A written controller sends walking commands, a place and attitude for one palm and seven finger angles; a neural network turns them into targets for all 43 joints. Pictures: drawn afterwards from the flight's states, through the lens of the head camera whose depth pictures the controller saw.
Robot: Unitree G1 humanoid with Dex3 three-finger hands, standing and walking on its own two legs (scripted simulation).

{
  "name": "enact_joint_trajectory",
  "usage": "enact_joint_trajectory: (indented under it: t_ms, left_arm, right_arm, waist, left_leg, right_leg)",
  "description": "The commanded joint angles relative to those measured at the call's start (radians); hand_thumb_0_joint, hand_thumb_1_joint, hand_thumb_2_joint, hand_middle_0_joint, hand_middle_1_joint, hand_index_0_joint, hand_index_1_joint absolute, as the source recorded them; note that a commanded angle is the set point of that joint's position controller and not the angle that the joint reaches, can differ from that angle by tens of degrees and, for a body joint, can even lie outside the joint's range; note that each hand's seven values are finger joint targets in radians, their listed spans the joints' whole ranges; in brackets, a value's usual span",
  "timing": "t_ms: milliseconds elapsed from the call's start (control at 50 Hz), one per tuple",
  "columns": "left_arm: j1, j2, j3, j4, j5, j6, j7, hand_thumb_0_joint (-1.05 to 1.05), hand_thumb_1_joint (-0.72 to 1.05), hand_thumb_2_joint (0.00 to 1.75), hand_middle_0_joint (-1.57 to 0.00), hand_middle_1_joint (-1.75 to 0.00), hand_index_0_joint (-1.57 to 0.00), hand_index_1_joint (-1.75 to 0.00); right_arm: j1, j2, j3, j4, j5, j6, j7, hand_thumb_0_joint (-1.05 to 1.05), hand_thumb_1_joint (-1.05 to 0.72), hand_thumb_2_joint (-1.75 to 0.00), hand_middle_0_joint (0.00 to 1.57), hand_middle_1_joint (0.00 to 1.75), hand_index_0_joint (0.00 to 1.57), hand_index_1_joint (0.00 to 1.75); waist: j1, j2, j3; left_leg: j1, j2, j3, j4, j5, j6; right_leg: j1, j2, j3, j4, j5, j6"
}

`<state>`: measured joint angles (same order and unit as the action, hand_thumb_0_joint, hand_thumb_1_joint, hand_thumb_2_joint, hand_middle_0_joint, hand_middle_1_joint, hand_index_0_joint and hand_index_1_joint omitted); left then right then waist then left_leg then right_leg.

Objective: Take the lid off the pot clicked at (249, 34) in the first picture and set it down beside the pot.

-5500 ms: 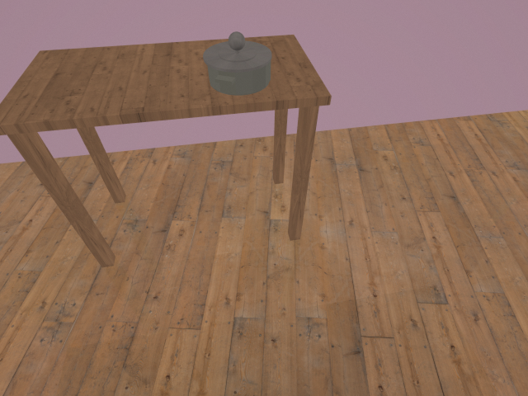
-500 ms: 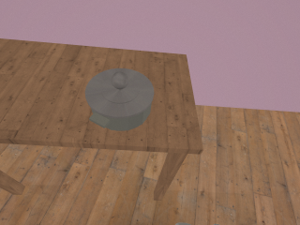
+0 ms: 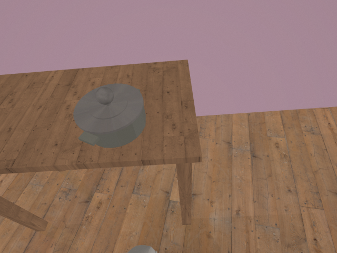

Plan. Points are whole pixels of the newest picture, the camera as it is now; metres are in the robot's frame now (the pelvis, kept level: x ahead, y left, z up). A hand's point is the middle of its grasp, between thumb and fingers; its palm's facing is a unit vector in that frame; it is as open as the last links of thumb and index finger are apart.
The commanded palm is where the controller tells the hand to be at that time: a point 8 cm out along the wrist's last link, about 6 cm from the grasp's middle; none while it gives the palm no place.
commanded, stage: come to a stop and stand still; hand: left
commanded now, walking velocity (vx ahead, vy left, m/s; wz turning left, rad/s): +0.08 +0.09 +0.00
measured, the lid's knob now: (104, 95) +0.49 +0.21 +0.11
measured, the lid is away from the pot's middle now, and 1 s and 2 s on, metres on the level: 0.00 0.00 0.00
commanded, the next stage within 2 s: look again from close up in 1.06 s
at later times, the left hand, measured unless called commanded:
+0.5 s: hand out of the picture +0.00 +0.24 -0.18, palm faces +0.08 -0.98 -0.17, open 7.4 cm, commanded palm none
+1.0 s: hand out of the picture +0.02 +0.19 -0.18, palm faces +0.07 -0.98 -0.20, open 7.3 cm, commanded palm none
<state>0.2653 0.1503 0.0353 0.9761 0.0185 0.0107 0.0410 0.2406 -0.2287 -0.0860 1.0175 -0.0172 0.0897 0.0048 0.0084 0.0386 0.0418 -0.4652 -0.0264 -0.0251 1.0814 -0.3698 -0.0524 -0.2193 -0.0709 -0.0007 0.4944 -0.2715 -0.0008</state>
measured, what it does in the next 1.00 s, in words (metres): steps on the spot: left foot, then right foot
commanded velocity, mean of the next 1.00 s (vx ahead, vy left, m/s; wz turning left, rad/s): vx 0.02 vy -0.04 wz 0.00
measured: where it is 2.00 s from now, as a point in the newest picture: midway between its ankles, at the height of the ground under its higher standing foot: outside the picture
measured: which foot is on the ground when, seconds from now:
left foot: up 0.00-0.22, down 0.24-1.00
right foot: down 0.00-0.24, up 0.26-0.56, down 0.58-1.00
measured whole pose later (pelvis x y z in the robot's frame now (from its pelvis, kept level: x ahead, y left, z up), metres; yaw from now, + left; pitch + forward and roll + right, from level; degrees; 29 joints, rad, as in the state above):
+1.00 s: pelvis +0.02 +0.03 +0.00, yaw +1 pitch +0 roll +0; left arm 0.29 0.14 0.01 1.13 0.00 -0.02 0.04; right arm 0.29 -0.11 0.00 1.18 -0.01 -0.01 -0.05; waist 0.00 0.01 0.01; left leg -0.11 0.04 0.00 0.40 -0.29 -0.04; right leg -0.14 0.04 -0.05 0.42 -0.27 -0.05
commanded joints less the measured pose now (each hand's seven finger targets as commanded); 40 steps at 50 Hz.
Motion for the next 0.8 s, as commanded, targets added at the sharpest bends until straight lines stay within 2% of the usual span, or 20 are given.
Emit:
enact_joint_trajectory:
  t_ms: [0,100,160,180,200,220,240,260,280,300,360,380,460,520,560,580,620,640,720,780]
  left_arm:
    - [0.076,0.219,0.06,-0.038,0.01,-0.024,0.013,0.0,0.9,0.9,-0.2,-0.3,-0.2,-0.3]
    - [0.067,0.238,0.064,-0.033,0.021,-0.021,0.001,0.0,0.9,0.9,-0.2,-0.3,-0.2,-0.3]
    - [0.024,0.219,0.055,-0.017,0.009,-0.017,-0.003,0.0,0.9,0.9,-0.2,-0.3,-0.2,-0.3]
    - [0.022,0.191,0.045,-0.014,0.003,-0.014,-0.005,0.0,0.9,0.9,-0.2,-0.3,-0.2,-0.3]
    - [0.052,0.135,0.032,-0.014,-0.003,-0.008,-0.005,0.0,0.9,0.9,-0.2,-0.3,-0.2,-0.3]
    - [0.077,0.083,0.021,-0.012,-0.005,-0.005,-0.006,0.0,0.9,0.9,-0.2,-0.3,-0.2,-0.3]
    - [0.053,0.085,0.017,-0.009,-0.001,-0.004,-0.004,0.0,0.9,0.9,-0.2,-0.3,-0.2,-0.3]
    - [0.045,0.086,0.017,-0.001,0.004,-0.003,-0.01,0.0,0.9,0.9,-0.2,-0.3,-0.2,-0.3]
    - [0.061,0.083,0.015,0.02,0.004,0.002,-0.009,0.0,0.9,0.9,-0.2,-0.3,-0.2,-0.3]
    - [0.059,0.094,0.018,0.043,0.006,0.004,-0.013,0.0,0.9,0.9,-0.2,-0.3,-0.2,-0.3]
    - [0.09,0.088,0.015,0.066,-0.002,-0.001,-0.024,0.0,0.9,0.9,-0.2,-0.3,-0.2,-0.3]
    - [0.083,0.086,0.014,0.064,-0.004,0.0,-0.026,0.0,0.9,0.9,-0.2,-0.3,-0.2,-0.3]
    - [0.057,0.067,0.007,0.055,-0.008,-0.004,-0.023,0.0,0.9,0.9,-0.2,-0.3,-0.2,-0.3]
    - [0.117,0.068,0.007,0.087,-0.009,-0.019,-0.019,0.0,0.9,0.9,-0.2,-0.3,-0.2,-0.3]
    - [0.119,0.107,0.007,0.104,-0.007,-0.035,-0.011,0.0,0.9,0.9,-0.2,-0.3,-0.2,-0.3]
    - [0.102,0.123,0.004,0.104,-0.01,-0.037,-0.01,0.0,0.9,0.9,-0.2,-0.3,-0.2,-0.3]
    - [0.097,0.102,0.001,0.119,-0.011,-0.046,-0.006,0.0,0.9,0.9,-0.2,-0.3,-0.2,-0.3]
    - [0.083,0.095,-0.003,0.118,-0.013,-0.048,-0.004,0.0,0.9,0.9,-0.2,-0.3,-0.2,-0.3]
    - [0.076,0.087,-0.006,0.123,-0.016,-0.045,-0.001,0.0,0.9,0.9,-0.2,-0.3,-0.2,-0.3]
    - [0.088,0.087,-0.005,0.129,-0.018,-0.045,0.0,0.0,0.9,0.9,-0.2,-0.3,-0.2,-0.3]
  right_arm:
    - [-0.055,-0.045,-0.003,-0.096,-0.003,-0.032,0.005,0.0,-0.9,-0.9,0.2,0.3,0.2,0.3]
    - [-0.07,-0.017,0.016,-0.101,0.008,-0.059,0.004,0.0,-0.9,-0.9,0.2,0.3,0.2,0.3]
    - [0.046,0.004,0.028,-0.048,0.012,-0.083,-0.007,0.0,-0.9,-0.9,0.2,0.3,0.2,0.3]
    - [0.077,-0.012,0.029,-0.029,0.014,-0.096,-0.01,0.0,-0.9,-0.9,0.2,0.3,0.2,0.3]
    - [0.092,-0.071,0.018,-0.026,0.008,-0.106,-0.017,0.0,-0.9,-0.9,0.2,0.3,0.2,0.3]
    - [0.094,-0.138,0.009,-0.036,0.0,-0.107,-0.022,0.0,-0.9,-0.9,0.2,0.3,0.2,0.3]
    - [0.068,-0.146,0.013,-0.045,-0.006,-0.096,-0.023,0.0,-0.9,-0.9,0.2,0.3,0.2,0.3]
    - [0.038,-0.12,0.023,-0.045,-0.011,-0.101,-0.031,0.0,-0.9,-0.9,0.2,0.3,0.2,0.3]
    - [0.029,-0.1,0.03,-0.034,-0.01,-0.11,-0.038,0.0,-0.9,-0.9,0.2,0.3,0.2,0.3]
    - [0.019,-0.072,0.039,-0.027,-0.008,-0.111,-0.044,0.0,-0.9,-0.9,0.2,0.3,0.2,0.3]
    - [0.017,-0.055,0.048,-0.018,-0.001,-0.115,-0.054,0.0,-0.9,-0.9,0.2,0.3,0.2,0.3]
    - [0.029,-0.05,0.047,-0.012,0.002,-0.116,-0.057,0.0,-0.9,-0.9,0.2,0.3,0.2,0.3]
    - [0.055,-0.056,0.041,0.013,-0.003,-0.111,-0.059,0.0,-0.9,-0.9,0.2,0.3,0.2,0.3]
    - [0.052,-0.043,0.044,0.029,0.007,-0.113,-0.058,0.0,-0.9,-0.9,0.2,0.3,0.2,0.3]
    - [0.062,0.005,0.055,0.039,0.017,-0.117,-0.053,0.0,-0.9,-0.9,0.2,0.3,0.2,0.3]
    - [0.066,0.022,0.06,0.044,0.017,-0.117,-0.048,0.0,-0.9,-0.9,0.2,0.3,0.2,0.3]
    - [0.074,0.02,0.059,0.069,0.009,-0.112,-0.05,0.0,-0.9,-0.9,0.2,0.3,0.2,0.3]
    - [0.087,0.014,0.06,0.081,0.009,-0.108,-0.049,0.0,-0.9,-0.9,0.2,0.3,0.2,0.3]
    - [0.104,0.022,0.068,0.114,0.009,-0.113,-0.051,0.0,-0.9,-0.9,0.2,0.3,0.2,0.3]
    - [0.109,0.027,0.069,0.127,0.01,-0.111,-0.053,0.0,-0.9,-0.9,0.2,0.3,0.2,0.3]
  waist:
    - [0.048,-0.251,-0.016]
    - [0.052,-0.28,-0.017]
    - [-0.005,-0.248,-0.055]
    - [-0.017,-0.166,-0.067]
    - [-0.021,0.02,-0.073]
    - [-0.022,0.216,-0.056]
    - [-0.022,0.189,0.002]
    - [-0.014,0.134,0.051]
    - [-0.006,0.192,0.042]
    - [-0.003,0.166,0.073]
    - [0.004,0.122,0.034]
    - [-0.001,0.09,0.04]
    - [-0.018,0.122,-0.003]
    - [0.012,0.049,-0.037]
    - [-0.002,-0.067,-0.044]
    - [-0.007,-0.074,-0.034]
    - [-0.011,-0.176,-0.047]
    - [-0.016,-0.18,-0.04]
    - [-0.009,-0.062,-0.013]
    - [-0.002,-0.061,-0.014]
  left_leg:
    - [-0.087,0.036,0.002,-0.061,0.003,-0.006]
    - [0.074,0.025,0.052,-0.344,-0.05,0.007]
    - [0.327,-0.009,0.09,-0.635,0.141,0.016]
    - [0.411,0.02,0.065,-0.702,0.187,0.02]
    - [0.469,0.14,-0.071,-0.751,0.163,0.048]
    - [0.391,0.302,-0.281,-0.838,0.104,0.114]
    - [0.243,0.337,-0.327,-0.902,0.012,0.169]
    - [0.206,0.318,-0.312,-0.923,0.033,0.178]
    - [0.204,0.314,-0.309,-0.926,0.085,0.181]
    - [0.196,0.286,-0.261,-0.911,0.155,0.168]
    - [0.286,0.254,-0.144,-0.852,0.412,0.17]
    - [0.281,0.265,-0.135,-0.843,0.464,0.178]
    - [0.332,0.256,-0.13,-0.789,0.535,0.192]
    - [0.301,0.196,-0.096,-0.703,0.48,0.141]
    - [0.233,0.113,-0.033,-0.661,0.316,0.079]
    - [0.222,0.097,-0.025,-0.688,0.235,0.072]
    - [0.282,0.096,-0.016,-0.68,0.278,0.062]
    - [0.296,0.099,-0.01,-0.691,0.248,0.058]
    - [0.309,0.117,-0.028,-0.712,0.35,0.066]
    - [0.312,0.119,-0.021,-0.712,0.337,0.065]
  right_leg:
    - [0.095,-0.233,0.227,-0.201,0.187,-0.151]
    - [0.037,-0.222,0.226,-0.214,0.137,-0.153]
    - [-0.06,-0.137,0.139,-0.134,0.108,-0.082]
    - [-0.11,-0.086,0.101,-0.071,0.04,-0.054]
    - [-0.207,-0.025,0.054,0.037,-0.067,-0.024]
    - [-0.238,0.042,-0.028,0.147,-0.211,0.017]
    - [-0.2,0.048,-0.003,0.232,-0.259,0.016]
    - [-0.209,0.038,0.017,0.286,-0.214,0.015]
    - [-0.199,0.032,0.039,0.33,-0.21,0.017]
    - [-0.198,0.022,0.054,0.349,-0.161,0.018]
    - [-0.188,0.027,0.027,0.326,-0.107,0.029]
    - [-0.177,0.025,0.022,0.315,-0.11,0.031]
    - [-0.105,0.028,-0.008,0.137,-0.126,0.025]
    - [0.047,0.028,-0.004,-0.106,0.103,0.017]
    - [0.123,-0.058,0.111,-0.13,0.344,-0.028]
    - [0.123,-0.088,0.104,-0.128,0.385,-0.043]
    - [0.099,-0.064,0.103,-0.118,0.433,-0.054]
    - [0.081,-0.06,0.098,-0.143,0.376,-0.052]
    - [0.08,-0.034,0.072,-0.124,0.38,-0.045]
    - [0.094,-0.032,0.07,-0.135,0.385,-0.046]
